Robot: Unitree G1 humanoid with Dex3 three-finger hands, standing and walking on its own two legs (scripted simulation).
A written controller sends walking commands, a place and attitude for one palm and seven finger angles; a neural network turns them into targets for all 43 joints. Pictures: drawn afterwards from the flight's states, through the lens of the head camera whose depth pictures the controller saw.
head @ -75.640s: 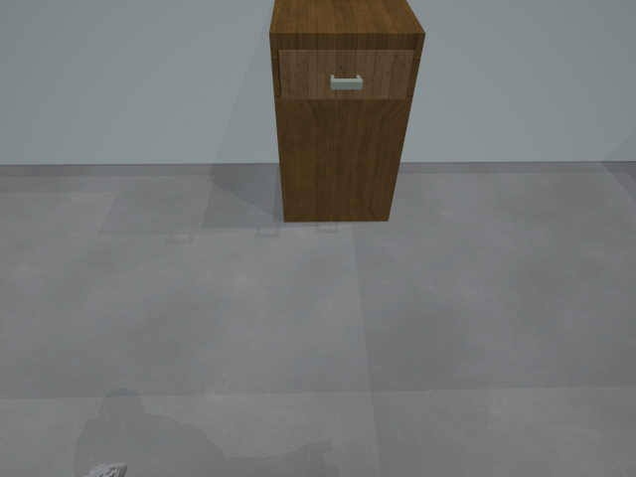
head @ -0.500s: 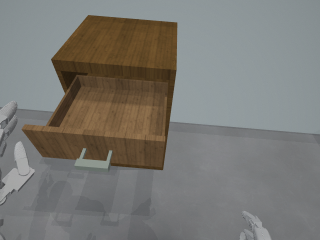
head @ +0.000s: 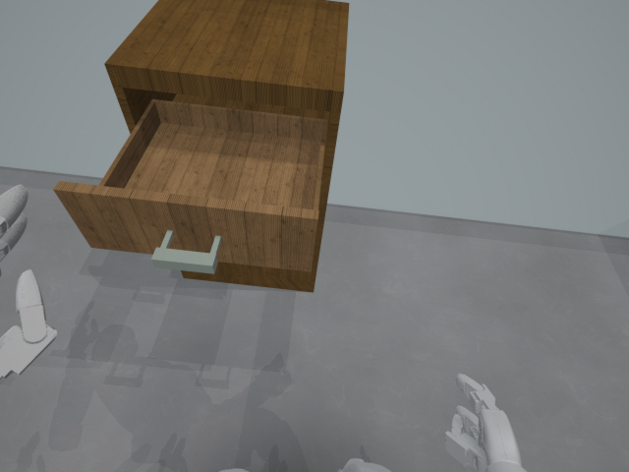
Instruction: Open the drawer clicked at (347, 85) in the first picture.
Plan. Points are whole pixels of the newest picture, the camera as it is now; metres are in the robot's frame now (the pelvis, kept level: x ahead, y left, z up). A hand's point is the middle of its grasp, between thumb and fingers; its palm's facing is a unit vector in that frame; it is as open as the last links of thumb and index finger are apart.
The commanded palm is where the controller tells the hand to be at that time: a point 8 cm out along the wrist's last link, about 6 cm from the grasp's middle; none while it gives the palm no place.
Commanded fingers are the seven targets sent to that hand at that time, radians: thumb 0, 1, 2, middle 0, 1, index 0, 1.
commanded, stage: stop stepping back and stand still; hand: left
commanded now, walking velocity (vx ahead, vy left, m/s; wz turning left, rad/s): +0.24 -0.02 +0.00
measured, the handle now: (189, 249) +0.46 +0.24 -0.08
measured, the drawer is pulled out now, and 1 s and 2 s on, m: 0.30 0.30 0.30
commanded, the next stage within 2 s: let the arm hang, fingers relaxed in 0.64 s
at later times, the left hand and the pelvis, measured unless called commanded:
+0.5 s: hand (35, 403) +0.15 +0.22 +0.17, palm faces +0.31 -0.81 -0.50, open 7.4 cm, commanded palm +0.08 +0.27 +0.19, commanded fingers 0.00 0.90 0.90 -0.20 -0.30 -0.20 -0.30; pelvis -0.05 -0.01 +0.01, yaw +0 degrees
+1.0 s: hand out of the picture +0.05 +0.19 -0.15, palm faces -0.03 -0.98 -0.22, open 7.4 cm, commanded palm none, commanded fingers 0.00 0.90 0.90 -0.20 -0.30 -0.20 -0.30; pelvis -0.05 +0.00 +0.01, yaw -1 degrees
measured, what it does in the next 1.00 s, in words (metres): steps on the spot: right foot, then left foot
